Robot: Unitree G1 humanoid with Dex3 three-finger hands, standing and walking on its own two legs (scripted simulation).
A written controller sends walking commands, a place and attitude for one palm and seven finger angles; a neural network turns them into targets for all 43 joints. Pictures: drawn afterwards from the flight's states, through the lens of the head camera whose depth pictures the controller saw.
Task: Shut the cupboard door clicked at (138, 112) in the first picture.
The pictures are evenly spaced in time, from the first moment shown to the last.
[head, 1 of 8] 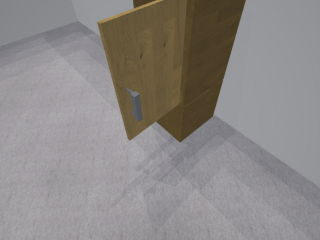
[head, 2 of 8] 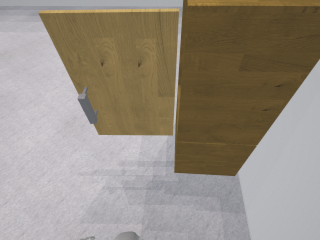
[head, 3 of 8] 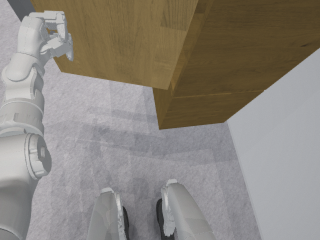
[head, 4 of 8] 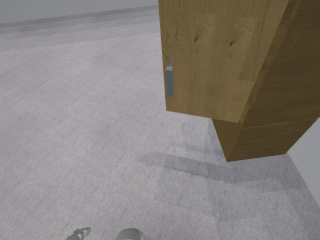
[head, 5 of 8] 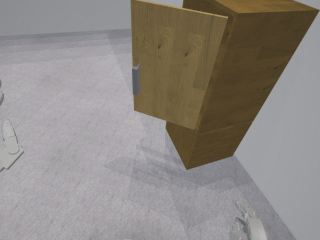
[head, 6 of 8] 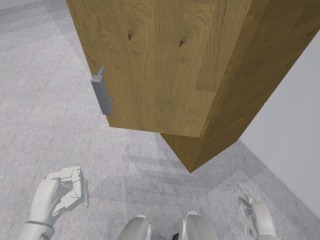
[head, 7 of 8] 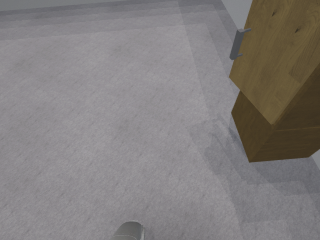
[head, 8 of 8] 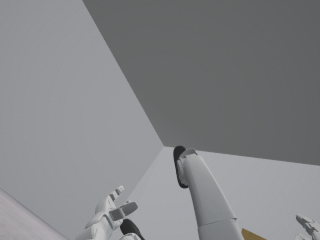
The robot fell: yes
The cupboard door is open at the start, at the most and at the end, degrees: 93 93 17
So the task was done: no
